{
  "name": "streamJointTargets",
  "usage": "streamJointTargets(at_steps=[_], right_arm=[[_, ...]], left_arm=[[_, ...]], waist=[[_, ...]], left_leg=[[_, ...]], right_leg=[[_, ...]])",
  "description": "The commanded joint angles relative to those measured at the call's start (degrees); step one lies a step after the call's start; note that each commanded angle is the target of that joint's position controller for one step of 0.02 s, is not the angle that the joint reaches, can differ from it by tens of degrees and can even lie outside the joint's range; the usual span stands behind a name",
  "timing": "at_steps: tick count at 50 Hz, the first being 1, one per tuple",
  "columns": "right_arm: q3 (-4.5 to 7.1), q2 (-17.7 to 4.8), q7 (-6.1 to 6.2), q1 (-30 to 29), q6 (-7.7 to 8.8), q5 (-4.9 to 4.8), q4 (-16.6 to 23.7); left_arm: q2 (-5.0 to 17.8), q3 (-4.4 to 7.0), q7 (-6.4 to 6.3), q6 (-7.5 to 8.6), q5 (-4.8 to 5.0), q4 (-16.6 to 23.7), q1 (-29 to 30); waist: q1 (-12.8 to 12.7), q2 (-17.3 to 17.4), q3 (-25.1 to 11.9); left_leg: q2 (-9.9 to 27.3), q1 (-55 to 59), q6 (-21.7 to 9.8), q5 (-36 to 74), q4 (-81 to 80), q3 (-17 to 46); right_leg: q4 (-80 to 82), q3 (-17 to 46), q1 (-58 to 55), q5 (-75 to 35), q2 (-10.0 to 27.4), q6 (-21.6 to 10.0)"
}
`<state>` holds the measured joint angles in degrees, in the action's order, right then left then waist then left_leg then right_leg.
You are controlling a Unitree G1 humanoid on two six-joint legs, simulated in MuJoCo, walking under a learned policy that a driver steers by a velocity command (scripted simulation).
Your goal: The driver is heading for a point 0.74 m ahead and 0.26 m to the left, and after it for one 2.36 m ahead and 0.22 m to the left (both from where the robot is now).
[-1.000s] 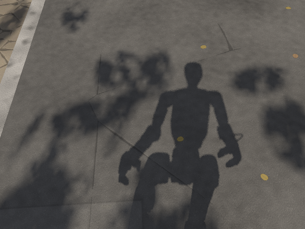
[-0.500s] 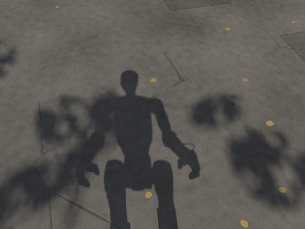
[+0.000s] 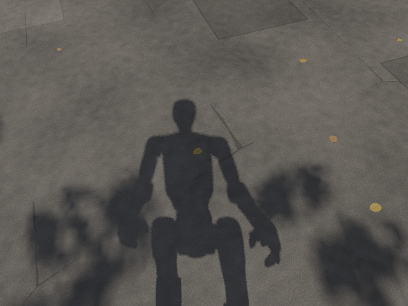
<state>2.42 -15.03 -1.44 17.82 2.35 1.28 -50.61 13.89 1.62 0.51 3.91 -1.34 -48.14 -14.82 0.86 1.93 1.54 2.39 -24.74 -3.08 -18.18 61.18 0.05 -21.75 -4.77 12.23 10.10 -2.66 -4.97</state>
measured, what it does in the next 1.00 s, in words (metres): walks ahead, turning left: left foot, then right foot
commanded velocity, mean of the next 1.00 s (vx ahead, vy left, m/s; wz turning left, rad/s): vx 0.50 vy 0.00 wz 0.48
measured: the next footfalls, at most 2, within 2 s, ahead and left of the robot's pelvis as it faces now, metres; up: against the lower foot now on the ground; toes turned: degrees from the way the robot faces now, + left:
left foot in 0.38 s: +0.34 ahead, +0.12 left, +0.00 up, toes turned +15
right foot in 0.90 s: +0.69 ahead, +0.07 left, +0.00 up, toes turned +31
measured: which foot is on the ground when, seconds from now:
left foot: up 0.00-0.36, down 0.38-0.90, up 0.92-1.00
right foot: down 0.00-0.40, up 0.42-0.88, down 0.90-1.00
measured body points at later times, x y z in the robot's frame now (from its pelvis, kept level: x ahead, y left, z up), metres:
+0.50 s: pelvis +0.26 +0.06 -0.02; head +0.29 +0.07 +0.43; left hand +0.25 +0.32 -0.15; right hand +0.44 -0.17 -0.14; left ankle +0.30 +0.11 -0.74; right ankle +0.17 -0.09 -0.64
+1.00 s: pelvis +0.54 +0.10 -0.02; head +0.57 +0.11 +0.43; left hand +0.57 +0.41 -0.10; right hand +0.71 -0.14 -0.15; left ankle +0.36 +0.12 -0.67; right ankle +0.65 +0.05 -0.74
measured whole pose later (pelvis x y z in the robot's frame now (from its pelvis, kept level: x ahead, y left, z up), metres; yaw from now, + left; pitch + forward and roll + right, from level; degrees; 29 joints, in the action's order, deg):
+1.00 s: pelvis +0.54 +0.10 -0.02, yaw +33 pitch +1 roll +0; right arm 4.2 -17.8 -0.3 21.2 1.9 0.7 -48.0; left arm 15.0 1.4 -0.4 3.6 -2.3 -41.4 -6.3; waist 3.7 1.4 2.5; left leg -6.0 -15.3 -4.9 -24.8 60.8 5.7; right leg -31.4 -2.1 22.0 10.4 -0.4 -1.8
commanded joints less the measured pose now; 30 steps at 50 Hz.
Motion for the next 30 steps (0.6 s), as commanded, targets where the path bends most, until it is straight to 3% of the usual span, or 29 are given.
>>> streamJointTargets(at_steps=[1,5,8,13,16,18,19,20,21,22,23,24,25,27,30], right_arm=[[0.87,-2.9,-0.75,2.9,-0.85,0.27,1.5],[0.96,-2.6,-0.98,-4.6,-1.20,0.20,3.4],[0.35,-1.6,-1.29,-9.8,-0.94,0.26,5.1],[-0.58,-0.9,-2.00,-17.9,-0.62,0.54,8.7],[-0.09,-1.9,-1.66,-14.9,-0.69,0.71,8.5],[1.13,-4.0,-1.11,-5.3,-0.40,1.02,6.0],[2.41,-6.3,-0.61,3.7,-0.02,1.65,3.4],[4.53,-12.9,0.43,9.7,-0.23,1.97,2.7],[5.28,-15.9,0.36,6.7,-0.82,0.21,3.6],[5.11,-14.3,0.60,5.0,-1.30,-1.10,3.3],[4.40,-11.3,0.97,2.1,-1.30,-1.21,3.3],[3.67,-8.6,1.08,-0.3,-1.17,-0.98,3.4],[3.23,-7.3,1.31,-1.9,-0.81,-1.29,3.4],[2.91,-6.9,1.19,-2.2,0.28,-1.45,3.7],[3.48,-9.1,1.04,0.4,0.99,-1.37,3.2]], left_arm=[[6.3,1.60,-0.41,1.91,0.47,0.8,-3.2],[5.9,1.60,-0.59,2.18,0.40,-1.2,-6.3],[5.6,1.37,-0.75,2.32,0.45,-2.2,-6.9],[6.5,1.39,-1.70,1.88,0.23,-5.2,-11.3],[8.3,1.73,-2.33,1.20,-0.05,-5.7,-10.3],[10.0,2.19,-2.55,0.24,-0.34,-5.5,-9.3],[10.3,2.25,-2.48,-0.03,-0.09,-4.7,-8.1],[6.7,1.34,-1.89,0.42,0.64,-1.8,-8.9],[5.8,1.57,-0.98,0.93,0.91,1.4,-7.6],[7.6,1.72,-0.72,1.44,-0.02,2.4,-1.6],[6.9,1.37,-0.49,2.17,0.61,3.2,-0.2],[6.7,1.45,-0.56,2.23,0.53,2.6,-0.8],[6.4,1.43,-0.60,1.28,-0.48,2.7,-1.2],[5.4,1.26,-0.23,-0.88,-1.63,2.6,-2.9],[4.7,1.15,0.18,-2.04,-1.52,4.7,1.5]], waist=[[0.3,-6.0,-0.1],[-1.0,-4.9,2.5],[-1.7,-5.0,3.6],[-4.0,-5.1,5.0],[-1.7,-6.9,1.9],[2.4,-7.5,-4.0],[6.8,-5.4,-8.6],[7.9,3.4,-14.9],[4.5,10.6,-18.7],[5.4,1.5,-12.4],[3.5,-0.9,-5.8],[0.7,-4.0,-1.4],[-1.2,-3.9,0.2],[-2.7,-2.2,-1.1],[-2.0,-0.8,-0.2]], left_leg=[[2.0,-8.3,0.8,4.6,0.6,2.5],[2.0,-15.1,1.7,12.3,-4.6,3.3],[1.6,-14.4,1.7,17.9,-12.8,0.7],[0.2,-12.8,-1.0,17.3,-23.8,-5.4],[-3.9,-6.2,-4.5,9.6,-26.1,-8.7],[-7.7,4.9,-7.5,4.8,-28.3,-9.4],[-7.0,18.0,-10.0,6.1,-32.6,-5.7],[7.5,34.2,-15.6,2.3,-33.8,14.3],[18.3,43.4,-23.4,8.2,-42.7,43.7],[16.2,39.5,-21.3,8.7,-44.0,35.9],[14.8,31.3,-19.1,11.6,-45.4,29.0],[11.7,23.9,-16.2,16.7,-46.9,24.1],[8.9,18.9,-14.8,21.0,-47.6,20.2],[6.1,15.2,-14.1,25.8,-48.4,16.4],[3.8,13.5,-13.4,25.7,-49.8,14.6]], right_leg=[[14.3,12.0,-5.7,-10.5,15.4,-5.5],[16.1,6.1,-8.0,-13.0,15.0,-4.6],[16.0,1.3,-8.8,-16.9,14.0,-3.5],[12.5,-3.3,-16.1,-27.8,15.8,-2.4],[3.0,-6.0,-20.4,-50.5,16.7,-1.4],[-13.0,-7.4,-19.6,-57.8,16.9,-1.2],[-26.5,-8.1,-12.0,-48.1,15.8,-0.1],[-46.8,-9.0,5.4,-20.1,11.2,2.2],[-62.3,0.0,24.3,20.5,-1.2,4.3],[-61.9,7.7,30.4,15.3,3.6,3.6],[-57.2,7.3,29.9,10.4,6.0,3.5],[-51.4,7.0,26.7,8.7,7.8,3.8],[-47.9,7.1,23.4,8.5,8.7,4.7],[-44.1,6.4,19.2,8.1,8.9,6.2],[-37.2,4.9,21.5,3.1,8.9,8.0]])
Keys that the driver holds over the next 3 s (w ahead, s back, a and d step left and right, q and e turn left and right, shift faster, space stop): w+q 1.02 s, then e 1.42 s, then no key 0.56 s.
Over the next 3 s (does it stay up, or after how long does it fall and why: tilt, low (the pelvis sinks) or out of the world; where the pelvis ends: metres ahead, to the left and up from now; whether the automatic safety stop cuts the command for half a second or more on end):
stays up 0.62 0.17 0.00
